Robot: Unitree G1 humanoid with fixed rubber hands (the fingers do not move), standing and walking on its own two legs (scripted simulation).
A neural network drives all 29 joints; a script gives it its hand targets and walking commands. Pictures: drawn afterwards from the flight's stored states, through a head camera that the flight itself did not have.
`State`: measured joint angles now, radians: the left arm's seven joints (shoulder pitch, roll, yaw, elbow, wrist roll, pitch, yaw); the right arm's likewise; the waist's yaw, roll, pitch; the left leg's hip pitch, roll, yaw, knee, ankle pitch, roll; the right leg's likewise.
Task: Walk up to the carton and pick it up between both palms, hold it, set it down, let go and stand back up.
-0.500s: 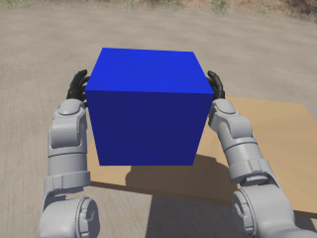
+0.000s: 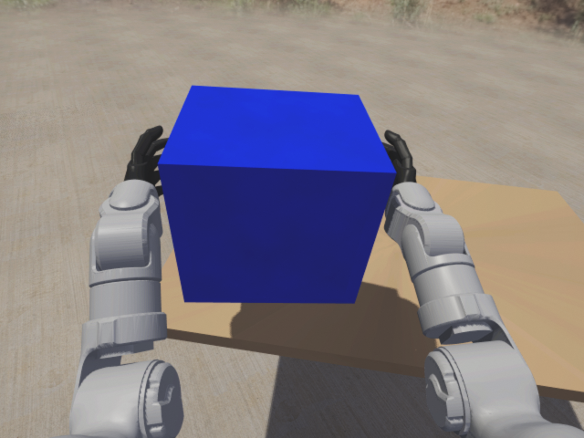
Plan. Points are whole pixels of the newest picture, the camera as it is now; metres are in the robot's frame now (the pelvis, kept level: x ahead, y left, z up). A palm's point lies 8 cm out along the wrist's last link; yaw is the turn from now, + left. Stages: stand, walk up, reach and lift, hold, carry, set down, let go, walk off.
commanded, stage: hold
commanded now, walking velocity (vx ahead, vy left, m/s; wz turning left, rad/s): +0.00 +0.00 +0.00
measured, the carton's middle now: (274, 195) +0.40 +0.00 +0.18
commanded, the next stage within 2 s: none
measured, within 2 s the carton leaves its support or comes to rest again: neither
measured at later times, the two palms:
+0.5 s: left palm (133, 188) +0.36 +0.17 +0.22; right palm (388, 185) +0.37 -0.16 +0.22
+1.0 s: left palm (134, 190) +0.36 +0.17 +0.22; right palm (391, 187) +0.37 -0.16 +0.22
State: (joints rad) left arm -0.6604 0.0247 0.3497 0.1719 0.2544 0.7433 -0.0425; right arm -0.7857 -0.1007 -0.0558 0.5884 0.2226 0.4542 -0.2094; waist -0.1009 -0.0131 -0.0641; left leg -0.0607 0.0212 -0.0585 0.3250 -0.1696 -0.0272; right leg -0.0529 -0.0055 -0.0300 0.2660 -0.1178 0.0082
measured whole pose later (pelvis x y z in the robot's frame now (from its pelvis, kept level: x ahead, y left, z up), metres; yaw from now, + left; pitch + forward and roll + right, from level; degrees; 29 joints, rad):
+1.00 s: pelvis +0.01 +0.00 +0.00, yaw +0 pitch -7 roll -1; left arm -0.63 0.02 0.36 0.12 0.26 0.77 -0.05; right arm -0.77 -0.11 -0.01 0.56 0.27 0.49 -0.23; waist -0.09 -0.01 -0.05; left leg -0.02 0.02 -0.05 0.32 -0.18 -0.02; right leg -0.02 0.00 -0.02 0.26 -0.13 0.01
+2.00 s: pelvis +0.00 +0.00 +0.00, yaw +0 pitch -6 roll -1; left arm -0.68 0.02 0.35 0.18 0.26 0.74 -0.04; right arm -0.80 -0.13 -0.04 0.59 0.25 0.47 -0.21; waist -0.09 0.00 -0.06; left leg -0.06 0.02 -0.05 0.33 -0.18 -0.03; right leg -0.05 0.00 -0.02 0.27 -0.12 0.01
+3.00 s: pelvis +0.00 +0.00 +0.00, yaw +1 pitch -7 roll -1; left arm -0.64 0.03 0.35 0.13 0.25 0.77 -0.05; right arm -0.79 -0.11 -0.02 0.57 0.26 0.48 -0.23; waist -0.09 0.00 -0.06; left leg -0.04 0.02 -0.07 0.33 -0.18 -0.03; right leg -0.01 0.00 -0.03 0.26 -0.12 0.01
